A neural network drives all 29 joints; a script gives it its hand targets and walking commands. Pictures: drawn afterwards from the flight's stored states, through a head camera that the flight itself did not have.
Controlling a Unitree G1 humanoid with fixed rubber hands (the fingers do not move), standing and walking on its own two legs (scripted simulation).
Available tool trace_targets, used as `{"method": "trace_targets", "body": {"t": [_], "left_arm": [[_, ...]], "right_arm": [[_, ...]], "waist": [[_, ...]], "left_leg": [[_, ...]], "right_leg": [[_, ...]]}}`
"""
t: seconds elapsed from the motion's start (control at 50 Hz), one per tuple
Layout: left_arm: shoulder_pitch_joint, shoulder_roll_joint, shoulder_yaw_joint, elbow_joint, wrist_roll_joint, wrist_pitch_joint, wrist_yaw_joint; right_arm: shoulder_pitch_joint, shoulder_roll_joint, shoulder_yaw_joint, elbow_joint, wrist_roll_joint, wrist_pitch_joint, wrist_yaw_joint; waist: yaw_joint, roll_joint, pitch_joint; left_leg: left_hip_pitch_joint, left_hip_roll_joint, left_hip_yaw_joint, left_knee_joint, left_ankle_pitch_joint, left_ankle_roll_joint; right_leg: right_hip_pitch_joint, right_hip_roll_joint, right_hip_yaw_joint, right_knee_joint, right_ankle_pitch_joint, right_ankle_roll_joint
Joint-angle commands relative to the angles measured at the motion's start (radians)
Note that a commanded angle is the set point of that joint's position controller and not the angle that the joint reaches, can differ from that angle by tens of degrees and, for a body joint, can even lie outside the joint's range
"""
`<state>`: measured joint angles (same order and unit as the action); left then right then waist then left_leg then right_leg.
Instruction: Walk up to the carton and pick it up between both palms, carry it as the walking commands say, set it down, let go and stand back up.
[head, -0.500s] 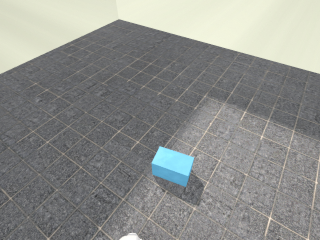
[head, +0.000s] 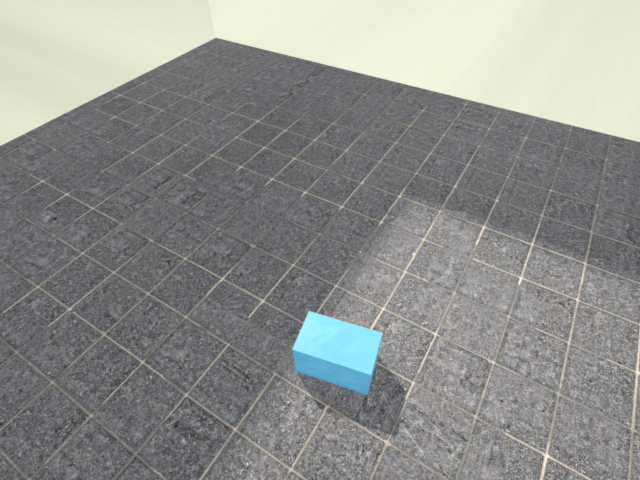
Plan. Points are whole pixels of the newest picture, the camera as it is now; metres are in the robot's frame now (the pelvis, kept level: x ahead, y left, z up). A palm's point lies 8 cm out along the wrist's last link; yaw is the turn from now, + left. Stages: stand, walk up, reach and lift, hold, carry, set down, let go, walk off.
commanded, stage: walk up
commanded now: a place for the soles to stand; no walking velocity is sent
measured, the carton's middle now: (337, 352) +0.62 -0.01 -0.66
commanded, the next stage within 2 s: none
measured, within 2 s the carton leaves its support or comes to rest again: neither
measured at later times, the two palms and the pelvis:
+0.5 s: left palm out of the picture +0.12 +0.31 -0.08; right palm out of the picture +0.14 -0.29 -0.08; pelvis +0.03 +0.01 +0.03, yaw +1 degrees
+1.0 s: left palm out of the picture +0.12 +0.32 -0.08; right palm out of the picture +0.15 -0.27 -0.08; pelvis +0.05 +0.02 +0.04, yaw +2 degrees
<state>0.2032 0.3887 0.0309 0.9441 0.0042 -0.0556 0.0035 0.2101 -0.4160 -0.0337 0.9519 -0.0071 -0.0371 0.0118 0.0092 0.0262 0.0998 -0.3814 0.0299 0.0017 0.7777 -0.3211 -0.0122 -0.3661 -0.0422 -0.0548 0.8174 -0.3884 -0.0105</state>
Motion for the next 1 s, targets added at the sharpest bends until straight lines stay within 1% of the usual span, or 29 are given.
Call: {"method": "trace_targets", "body": {"t": [0.0, 0.02, 0.04, 0.06, 0.08, 0.1, 0.12, 0.16, 0.22, 0.24, 0.26, 0.34, 0.38, 0.4, 0.44, 0.48, 0.5, 0.54, 0.56, 0.6, 0.64, 0.66, 0.7, 0.76, 0.8, 0.86, 0.9, 0.96, 0.98], "left_arm": [[-0.014, 0.226, 0.054, -0.022, -0.005, -0.016, 0.014], [-0.017, 0.237, 0.052, -0.002, -0.003, -0.019, 0.013], [-0.03, 0.256, 0.056, 0.006, 0.0, -0.024, 0.014], [-0.035, 0.271, 0.056, 0.019, 0.0, -0.026, 0.014], [-0.045, 0.277, 0.054, 0.022, -0.001, -0.026, 0.016], [-0.081, 0.283, 0.053, 0.032, -0.003, -0.025, 0.016], [-0.11, 0.274, 0.045, 0.033, -0.003, -0.021, 0.017], [-0.145, 0.245, 0.041, 0.053, -0.008, -0.015, 0.016], [-0.15, 0.221, 0.036, 0.083, -0.013, -0.006, 0.013], [-0.151, 0.22, 0.034, 0.098, -0.012, -0.004, 0.012], [-0.152, 0.219, 0.034, 0.103, -0.012, -0.002, 0.011], [-0.181, 0.213, 0.031, 0.121, -0.011, 0.001, 0.008], [-0.197, 0.206, 0.029, 0.13, -0.008, 0.003, 0.006], [-0.203, 0.21, 0.029, 0.134, -0.007, 0.002, 0.006], [-0.211, 0.205, 0.026, 0.143, -0.007, 0.003, 0.005], [-0.208, 0.205, 0.026, 0.142, -0.006, 0.004, 0.002], [-0.217, 0.206, 0.027, 0.145, -0.004, 0.004, 0.002], [-0.206, 0.203, 0.024, 0.15, -0.004, 0.004, 0.002], [-0.215, 0.209, 0.026, 0.154, -0.003, 0.004, 0.001], [-0.211, 0.204, 0.024, 0.154, -0.002, 0.005, 0.0], [-0.203, 0.2, 0.024, 0.154, -0.004, 0.005, 0.001], [-0.207, 0.202, 0.025, 0.16, 0.0, 0.004, 0.002], [-0.203, 0.195, 0.025, 0.159, 0.0, 0.005, 0.002], [-0.198, 0.2, 0.026, 0.154, 0.0, 0.008, 0.002], [-0.197, 0.198, 0.024, 0.151, -0.004, 0.01, 0.002], [-0.187, 0.197, 0.026, 0.148, 0.002, 0.011, 0.001], [-0.19, 0.189, 0.022, 0.151, -0.001, 0.012, 0.002], [-0.192, 0.187, 0.023, 0.15, 0.0, 0.012, 0.004], [-0.194, 0.191, 0.025, 0.146, 0.003, 0.013, 0.003]], "right_arm": [[-0.064, -0.249, -0.042, -0.06, 0.003, -0.021, -0.007], [-0.079, -0.239, -0.035, -0.045, 0.007, -0.014, -0.008], [-0.097, -0.216, -0.027, -0.036, 0.012, -0.008, -0.006], [-0.104, -0.206, -0.026, -0.018, 0.007, -0.006, -0.006], [-0.1, -0.192, -0.02, 0.001, 0.012, -0.006, -0.007], [-0.088, -0.184, -0.015, 0.022, 0.012, -0.006, -0.007], [-0.07, -0.188, -0.017, 0.033, 0.014, -0.009, -0.007], [-0.094, -0.194, -0.019, 0.053, 0.011, -0.012, -0.006], [-0.137, -0.201, -0.01, 0.064, 0.011, -0.014, -0.007], [-0.152, -0.194, -0.006, 0.072, 0.01, -0.012, -0.008], [-0.167, -0.194, -0.004, 0.074, 0.008, -0.01, -0.008], [-0.174, -0.184, -0.001, 0.098, 0.01, -0.004, -0.007], [-0.193, -0.178, 0.002, 0.103, 0.009, -0.004, -0.007], [-0.199, -0.183, 0.004, 0.101, 0.005, -0.005, -0.006], [-0.201, -0.172, 0.008, 0.108, 0.009, -0.004, -0.006], [-0.206, -0.182, 0.003, 0.103, 0.005, -0.002, -0.007], [-0.202, -0.18, 0.002, 0.107, 0.005, -0.001, -0.007], [-0.204, -0.174, 0.001, 0.109, 0.005, 0.0, -0.008], [-0.202, -0.171, 0.004, 0.114, 0.008, 0.001, -0.009], [-0.199, -0.175, 0.003, 0.115, 0.004, 0.001, -0.009], [-0.197, -0.164, 0.003, 0.107, 0.006, 0.0, -0.009], [-0.196, -0.162, 0.004, 0.114, 0.007, 0.001, -0.01], [-0.205, -0.164, 0.002, 0.108, 0.004, 0.0, -0.01], [-0.195, -0.156, 0.002, 0.105, 0.004, 0.002, -0.011], [-0.186, -0.159, -0.001, 0.104, 0.004, 0.003, -0.011], [-0.19, -0.16, -0.001, 0.1, 0.003, 0.002, -0.014], [-0.184, -0.161, -0.001, 0.101, 0.003, 0.003, -0.015], [-0.176, -0.154, -0.001, 0.1, 0.001, 0.003, -0.014], [-0.175, -0.155, -0.001, 0.102, 0.001, 0.005, -0.014]], "waist": [[0.024, 0.016, -0.112], [0.026, -0.014, -0.109], [0.018, -0.044, -0.085], [0.01, -0.05, -0.078], [0.0, -0.069, -0.089], [-0.013, -0.08, -0.102], [-0.022, -0.07, -0.121], [-0.019, -0.055, -0.135], [0.0, -0.036, -0.157], [0.003, -0.018, -0.143], [0.007, -0.023, -0.143], [-0.003, -0.014, -0.135], [-0.004, -0.045, -0.14], [-0.004, -0.01, -0.134], [-0.006, -0.022, -0.138], [-0.006, -0.001, -0.141], [-0.009, -0.025, -0.136], [-0.01, -0.014, -0.137], [-0.008, -0.025, -0.133], [-0.011, -0.008, -0.141], [-0.007, -0.014, -0.144], [-0.007, -0.036, -0.152], [-0.006, -0.023, -0.151], [-0.005, -0.041, -0.135], [-0.005, -0.005, -0.154], [-0.001, -0.021, -0.148], [-0.006, -0.01, -0.147], [-0.005, -0.032, -0.135], [-0.007, -0.021, -0.119]], "left_leg": [[-0.007, 0.172, -0.285, -0.245, 0.086, 0.161], [-0.042, 0.124, -0.208, -0.214, 0.083, 0.124], [-0.041, 0.069, -0.134, -0.158, 0.103, 0.092], [-0.032, 0.037, -0.09, -0.122, 0.124, 0.072], [0.008, 0.025, -0.062, -0.111, 0.132, 0.065], [0.049, 0.031, -0.055, -0.136, 0.142, 0.062], [0.108, 0.039, -0.067, -0.175, 0.19, 0.067], [0.152, 0.059, -0.098, -0.226, 0.27, 0.084], [0.153, 0.091, -0.131, -0.276, 0.3, 0.101], [0.144, 0.089, -0.125, -0.292, 0.281, 0.095], [0.145, 0.086, -0.12, -0.301, 0.265, 0.093], [0.174, 0.085, -0.119, -0.346, 0.256, 0.085], [0.189, 0.086, -0.115, -0.361, 0.264, 0.085], [0.193, 0.082, -0.107, -0.353, 0.282, 0.081], [0.197, 0.087, -0.106, -0.376, 0.284, 0.077], [0.212, 0.085, -0.104, -0.381, 0.266, 0.077], [0.209, 0.088, -0.11, -0.396, 0.269, 0.076], [0.231, 0.087, -0.103, -0.405, 0.281, 0.069], [0.217, 0.087, -0.102, -0.412, 0.283, 0.066], [0.233, 0.082, -0.097, -0.414, 0.3, 0.066], [0.24, 0.087, -0.097, -0.422, 0.319, 0.062], [0.239, 0.084, -0.09, -0.413, 0.326, 0.063], [0.242, 0.086, -0.097, -0.425, 0.327, 0.063], [0.25, 0.087, -0.098, -0.424, 0.363, 0.061], [0.248, 0.089, -0.096, -0.437, 0.342, 0.06], [0.242, 0.09, -0.106, -0.44, 0.346, 0.061], [0.251, 0.087, -0.102, -0.438, 0.39, 0.061], [0.243, 0.083, -0.103, -0.435, 0.385, 0.06], [0.241, 0.082, -0.099, -0.444, 0.36, 0.057]], "right_leg": [[0.077, -0.011, 0.08, -0.159, 0.012, -0.044], [0.125, -0.045, 0.119, -0.232, 0.009, -0.057], [0.099, -0.094, 0.202, -0.304, 0.011, -0.081], [0.101, -0.149, 0.269, -0.339, 0.042, -0.106], [0.108, -0.182, 0.282, -0.358, 0.11, -0.129], [0.102, -0.195, 0.261, -0.348, 0.174, -0.133], [0.092, -0.175, 0.22, -0.332, 0.236, -0.113], [0.104, -0.122, 0.143, -0.315, 0.254, -0.066], [0.18, -0.089, 0.095, -0.318, 0.244, -0.042], [0.181, -0.091, 0.097, -0.334, 0.221, -0.044], [0.195, -0.094, 0.096, -0.35, 0.225, -0.044], [0.206, -0.104, 0.1, -0.401, 0.205, -0.044], [0.222, -0.102, 0.088, -0.426, 0.225, -0.036], [0.212, -0.106, 0.089, -0.425, 0.22, -0.037], [0.232, -0.104, 0.079, -0.445, 0.231, -0.029], [0.231, -0.105, 0.087, -0.462, 0.219, -0.031], [0.244, -0.1, 0.079, -0.47, 0.226, -0.029], [0.24, -0.105, 0.083, -0.491, 0.238, -0.024], [0.255, -0.107, 0.075, -0.493, 0.247, -0.024], [0.262, -0.108, 0.071, -0.504, 0.255, -0.025], [0.271, -0.106, 0.065, -0.508, 0.286, -0.022], [0.286, -0.108, 0.061, -0.508, 0.298, -0.022], [0.293, -0.108, 0.057, -0.511, 0.294, -0.017], [0.281, -0.105, 0.048, -0.51, 0.301, -0.014], [0.301, -0.109, 0.046, -0.508, 0.285, -0.016], [0.31, -0.107, 0.042, -0.516, 0.292, -0.015], [0.313, -0.108, 0.041, -0.516, 0.323, -0.011], [0.318, -0.106, 0.034, -0.519, 0.324, -0.006], [0.301, -0.107, 0.036, -0.518, 0.299, -0.008]]}}
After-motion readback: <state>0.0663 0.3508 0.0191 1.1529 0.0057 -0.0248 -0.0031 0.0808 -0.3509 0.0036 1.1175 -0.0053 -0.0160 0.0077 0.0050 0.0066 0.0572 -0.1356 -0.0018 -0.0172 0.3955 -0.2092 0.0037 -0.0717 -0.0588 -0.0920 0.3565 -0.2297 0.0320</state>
